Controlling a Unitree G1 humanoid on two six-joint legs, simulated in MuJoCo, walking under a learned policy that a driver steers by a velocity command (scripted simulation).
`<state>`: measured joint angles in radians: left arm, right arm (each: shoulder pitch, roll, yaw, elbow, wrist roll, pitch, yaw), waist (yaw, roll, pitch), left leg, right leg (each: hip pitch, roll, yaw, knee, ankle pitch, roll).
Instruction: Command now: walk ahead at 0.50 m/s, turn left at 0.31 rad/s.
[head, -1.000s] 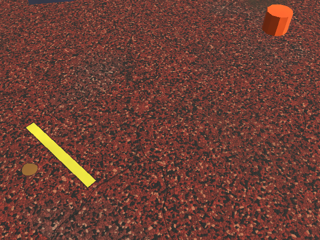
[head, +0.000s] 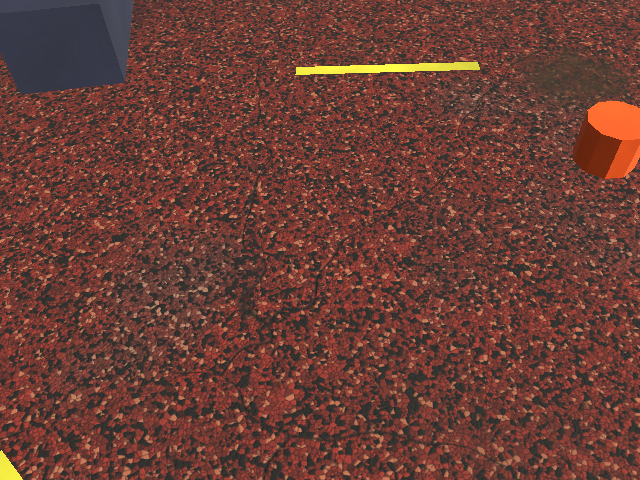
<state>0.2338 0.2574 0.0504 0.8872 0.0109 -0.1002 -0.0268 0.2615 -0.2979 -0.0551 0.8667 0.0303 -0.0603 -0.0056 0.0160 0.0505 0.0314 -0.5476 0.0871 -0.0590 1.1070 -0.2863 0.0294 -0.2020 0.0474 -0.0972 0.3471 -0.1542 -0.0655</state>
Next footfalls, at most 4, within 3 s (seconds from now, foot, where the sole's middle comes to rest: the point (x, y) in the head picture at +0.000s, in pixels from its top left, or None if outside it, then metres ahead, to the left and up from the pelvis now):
0.34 left None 0.35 0.16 -0.78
0.82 right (326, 395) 0.68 0.05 -0.78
1.32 left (162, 371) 0.74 0.44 -0.78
1.76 right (262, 327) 0.86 0.21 -0.78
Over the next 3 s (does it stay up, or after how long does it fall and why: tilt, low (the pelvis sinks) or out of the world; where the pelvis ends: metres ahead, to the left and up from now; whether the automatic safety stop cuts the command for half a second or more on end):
stays up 0.86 0.25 0.01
